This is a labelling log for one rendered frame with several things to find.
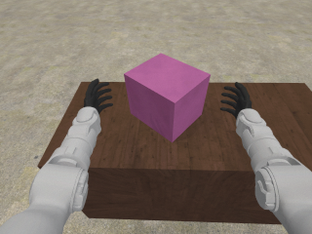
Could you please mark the robot right upper arm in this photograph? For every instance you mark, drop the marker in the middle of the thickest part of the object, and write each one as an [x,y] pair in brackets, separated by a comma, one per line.
[286,191]

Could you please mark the robot left upper arm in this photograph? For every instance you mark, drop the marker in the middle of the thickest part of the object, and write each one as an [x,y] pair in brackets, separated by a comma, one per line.
[58,192]

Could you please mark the pedestal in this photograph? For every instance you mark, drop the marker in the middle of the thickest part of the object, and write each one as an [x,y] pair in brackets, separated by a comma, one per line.
[205,175]

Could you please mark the carton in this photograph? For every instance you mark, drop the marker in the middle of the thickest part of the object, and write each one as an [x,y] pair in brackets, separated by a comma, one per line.
[166,94]

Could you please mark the right robot hand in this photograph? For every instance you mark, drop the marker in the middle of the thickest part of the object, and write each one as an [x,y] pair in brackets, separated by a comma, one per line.
[242,99]

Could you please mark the left robot forearm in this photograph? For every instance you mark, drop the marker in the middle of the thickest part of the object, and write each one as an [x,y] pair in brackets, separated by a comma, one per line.
[78,145]

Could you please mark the right robot forearm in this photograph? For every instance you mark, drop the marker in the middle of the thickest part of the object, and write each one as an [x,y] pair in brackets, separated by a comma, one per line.
[261,145]

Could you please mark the left robot hand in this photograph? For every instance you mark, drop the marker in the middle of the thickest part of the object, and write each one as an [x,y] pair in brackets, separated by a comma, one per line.
[93,98]

